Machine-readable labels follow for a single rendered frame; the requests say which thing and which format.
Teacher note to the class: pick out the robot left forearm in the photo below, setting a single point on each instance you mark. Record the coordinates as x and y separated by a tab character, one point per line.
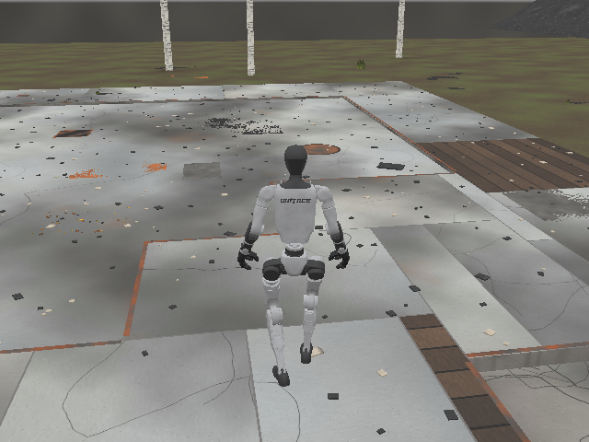
248	241

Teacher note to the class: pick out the robot right forearm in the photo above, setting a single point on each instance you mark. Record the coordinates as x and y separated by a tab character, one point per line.
338	241

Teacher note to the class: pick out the robot left thigh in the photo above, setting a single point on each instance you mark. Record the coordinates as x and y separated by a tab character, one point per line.
271	275

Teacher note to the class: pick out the robot left hand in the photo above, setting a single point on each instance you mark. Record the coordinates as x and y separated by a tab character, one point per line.
241	259

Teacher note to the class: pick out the humanoid robot torso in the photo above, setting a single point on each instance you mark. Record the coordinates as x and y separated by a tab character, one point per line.
295	211

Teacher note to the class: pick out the right robot upper arm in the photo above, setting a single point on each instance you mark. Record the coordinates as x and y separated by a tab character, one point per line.
324	195

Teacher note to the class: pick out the left robot upper arm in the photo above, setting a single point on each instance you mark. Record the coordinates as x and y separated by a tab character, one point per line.
261	208

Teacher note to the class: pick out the robot right hand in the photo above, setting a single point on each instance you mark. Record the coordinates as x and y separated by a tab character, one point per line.
345	258

